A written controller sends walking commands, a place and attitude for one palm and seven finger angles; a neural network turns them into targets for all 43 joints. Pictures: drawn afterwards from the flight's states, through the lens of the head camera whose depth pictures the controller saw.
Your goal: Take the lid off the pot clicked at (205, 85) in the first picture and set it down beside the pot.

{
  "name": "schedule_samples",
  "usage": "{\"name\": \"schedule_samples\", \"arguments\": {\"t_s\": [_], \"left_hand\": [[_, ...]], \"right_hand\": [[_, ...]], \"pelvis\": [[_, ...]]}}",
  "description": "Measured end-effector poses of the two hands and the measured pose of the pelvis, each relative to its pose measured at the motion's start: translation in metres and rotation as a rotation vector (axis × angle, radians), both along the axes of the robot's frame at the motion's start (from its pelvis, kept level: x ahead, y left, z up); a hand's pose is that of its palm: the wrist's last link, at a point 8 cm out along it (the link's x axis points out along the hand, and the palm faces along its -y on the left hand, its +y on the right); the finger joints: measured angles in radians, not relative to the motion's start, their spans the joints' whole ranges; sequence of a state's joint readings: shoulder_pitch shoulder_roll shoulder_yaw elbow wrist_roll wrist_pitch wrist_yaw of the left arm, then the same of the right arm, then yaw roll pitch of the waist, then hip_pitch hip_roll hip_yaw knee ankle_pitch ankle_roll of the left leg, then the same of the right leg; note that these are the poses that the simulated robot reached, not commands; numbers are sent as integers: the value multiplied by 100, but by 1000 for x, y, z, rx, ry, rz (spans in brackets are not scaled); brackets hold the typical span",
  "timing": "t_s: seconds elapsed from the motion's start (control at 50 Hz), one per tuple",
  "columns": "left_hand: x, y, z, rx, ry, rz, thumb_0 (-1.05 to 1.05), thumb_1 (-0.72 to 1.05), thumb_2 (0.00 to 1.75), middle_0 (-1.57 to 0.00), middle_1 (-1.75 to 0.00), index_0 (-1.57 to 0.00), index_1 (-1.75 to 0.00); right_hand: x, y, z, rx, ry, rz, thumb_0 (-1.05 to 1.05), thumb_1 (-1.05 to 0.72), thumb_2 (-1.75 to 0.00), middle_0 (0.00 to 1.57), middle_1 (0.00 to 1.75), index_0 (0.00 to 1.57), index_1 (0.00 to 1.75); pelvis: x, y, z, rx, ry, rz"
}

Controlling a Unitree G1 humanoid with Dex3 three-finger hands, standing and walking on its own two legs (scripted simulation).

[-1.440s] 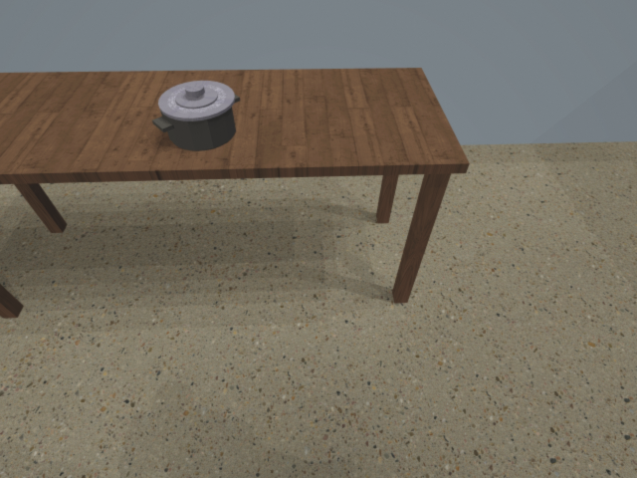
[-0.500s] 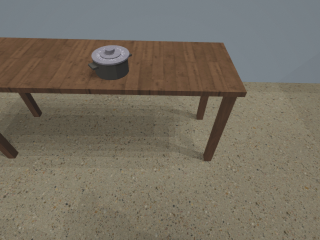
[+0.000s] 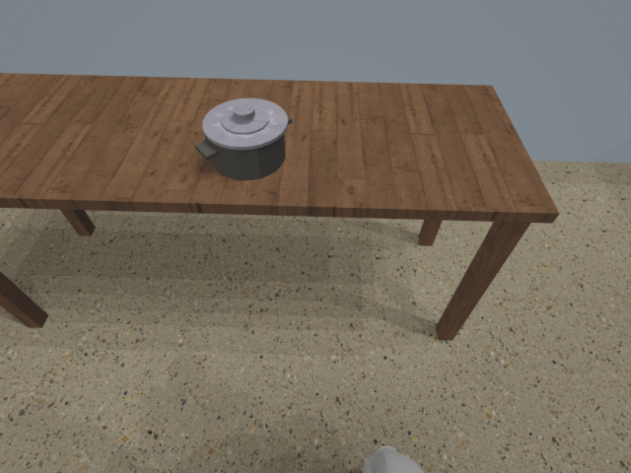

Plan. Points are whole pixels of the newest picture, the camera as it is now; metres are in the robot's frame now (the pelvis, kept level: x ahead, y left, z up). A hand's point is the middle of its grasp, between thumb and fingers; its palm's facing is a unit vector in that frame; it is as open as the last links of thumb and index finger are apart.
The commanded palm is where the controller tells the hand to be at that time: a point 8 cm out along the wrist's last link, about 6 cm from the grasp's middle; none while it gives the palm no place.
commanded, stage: take the last steps up to it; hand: left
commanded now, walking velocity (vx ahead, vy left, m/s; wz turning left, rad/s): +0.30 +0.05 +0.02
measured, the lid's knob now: (244, 112) +0.79 +0.17 +0.02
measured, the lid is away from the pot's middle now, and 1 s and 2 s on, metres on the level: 0.01 0.01 0.01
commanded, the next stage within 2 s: come to a stop and stand still in 0.48 s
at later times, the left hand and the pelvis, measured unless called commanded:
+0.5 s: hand (165, 466) +0.17 +0.23 -0.19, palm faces +0.10 -0.98 -0.17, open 7.3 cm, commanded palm none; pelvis +0.20 +0.05 -0.01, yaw +2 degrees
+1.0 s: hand (186, 336) +0.37 +0.25 -0.17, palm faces +0.00 -0.97 -0.25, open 7.3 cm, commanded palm none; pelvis +0.29 +0.06 -0.01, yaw +1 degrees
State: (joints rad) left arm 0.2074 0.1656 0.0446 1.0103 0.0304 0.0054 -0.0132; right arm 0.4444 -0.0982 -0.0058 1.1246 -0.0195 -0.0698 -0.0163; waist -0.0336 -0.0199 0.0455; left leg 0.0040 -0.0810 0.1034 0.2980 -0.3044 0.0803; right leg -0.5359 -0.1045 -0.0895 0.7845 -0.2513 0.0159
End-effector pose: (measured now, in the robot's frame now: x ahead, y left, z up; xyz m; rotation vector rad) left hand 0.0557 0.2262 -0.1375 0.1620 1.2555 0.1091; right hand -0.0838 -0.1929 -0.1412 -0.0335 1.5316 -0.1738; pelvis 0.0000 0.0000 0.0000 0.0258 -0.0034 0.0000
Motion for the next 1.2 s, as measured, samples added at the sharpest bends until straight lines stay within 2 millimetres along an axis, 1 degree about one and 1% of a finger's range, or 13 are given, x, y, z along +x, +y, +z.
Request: {"name": "schedule_samples", "arguments": {"t_s": [0.1, 0.16, 0.24, 0.32, 0.42, 0.5, 0.56, 0.7, 0.82, 0.9, 1.02, 1.1, 1.2], "left_hand": [[84, -12, -3, 7, -103, -40, 1, 92, 90, -20, -30, -20, -30], [113, -14, -6, 10, -174, -11, 1, 92, 90, -20, -30, -20, -30], [114, -10, -3, 10, -129, 40, 1, 92, 90, -20, -30, -20, -30], [105, 7, -2, 25, -28, 72, 0, 94, 90, -20, -30, -21, -30], [97, 32, -11, -4, 94, 107, 0, 93, 90, -20, -30, -20, -30], [103, 57, -27, -24, 172, 139, 1, 92, 90, -20, -30, -20, -30], [125, 71, -25, -18, 193, 127, 1, 92, 90, -20, -30, -20, -30], [208, 80, -10, -14, 103, 88, 1, 92, 90, -20, -30, -20, -30], [266, 74, -7, 9, 54, 45, 1, 93, 90, -20, -30, -20, -30], [292, 71, -7, 48, 23, 20, 1, 92, 90, -20, -30, -20, -30], [303, 66, -3, 69, -9, 5, 1, 92, 90, -20, -30, -20, -30], [296, 67, -2, 56, -17, 11, 1, 91, 90, -20, -30, -20, -30], [280, 80, -11, 32, -21, 17, 1, 91, 90, -20, -30, -21, -30]], "right_hand": [[36, -6, -15, 10, 30, -19, 1, -90, -90, 20, 30, 20, 30], [71, -19, -23, 3, 34, 9, 1, -90, -90, 20, 30, 20, 30], [145, -36, -17, -41, -52, 61, 1, -90, -90, 20, 30, 20, 30], [229, -41, 0, -83, -198, 91, 1, -91, -90, 20, 30, 19, 30], [319, -23, 15, -112, -327, 154, 1, -91, -90, 20, 30, 19, 30], [368, 1, 13, -140, -384, 194, 0, -91, -90, 20, 30, 19, 30], [379, 19, 16, -140, -370, 190, 0, -91, -90, 20, 30, 19, 30], [373, 39, 19, -133, -231, 146, 0, -94, -90, 20, 30, 20, 30], [371, 48, 5, -89, -140, 89, 0, -92, -90, 20, 30, 20, 30], [374, 42, -10, -64, -114, 42, 1, -91, -90, 20, 30, 20, 30], [386, 26, -14, -74, -115, 15, 1, -91, -90, 20, 30, 20, 30], [397, 22, -8, -97, -159, 33, 1, -91, -90, 20, 30, 19, 30], [403, 31, 2, -126, -237, 64, 1, -91, -90, 20, 30, 19, 30]], "pelvis": [[49, -8, -13, -9, -12, 4], [72, -13, -20, -22, -27, 28], [100, -9, -11, -45, -26, 37], [129, 0, -2, -49, -8, 34], [168, 23, -2, -56, 0, 31], [201, 49, -13, -55, -4, 28], [219, 59, -8, -45, -2, 22], [258, 74, 6, -34, 9, 21], [281, 70, 3, -21, -4, 23], [293, 60, -6, -7, -7, 8], [290, 56, -7, -20, -7, 12], [283, 61, -4, -23, -7, 8], [271, 76, -7, -34, -8, 7]]}}
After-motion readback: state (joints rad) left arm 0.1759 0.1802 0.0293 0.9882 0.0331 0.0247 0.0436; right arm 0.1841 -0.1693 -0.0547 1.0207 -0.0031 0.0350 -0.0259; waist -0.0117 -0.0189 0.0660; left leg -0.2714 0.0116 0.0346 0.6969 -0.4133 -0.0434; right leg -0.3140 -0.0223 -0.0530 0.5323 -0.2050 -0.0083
